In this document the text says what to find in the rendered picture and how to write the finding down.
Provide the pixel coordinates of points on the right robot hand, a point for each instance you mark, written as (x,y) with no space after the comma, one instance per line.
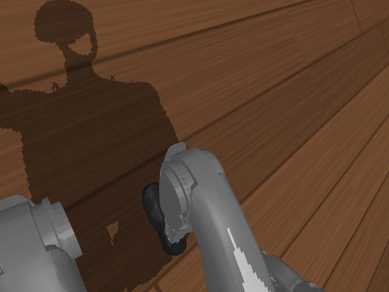
(280,272)

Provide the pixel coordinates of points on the right robot arm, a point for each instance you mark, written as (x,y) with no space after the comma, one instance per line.
(307,286)

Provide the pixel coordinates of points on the right robot foot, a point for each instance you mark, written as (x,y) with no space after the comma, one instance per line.
(151,203)

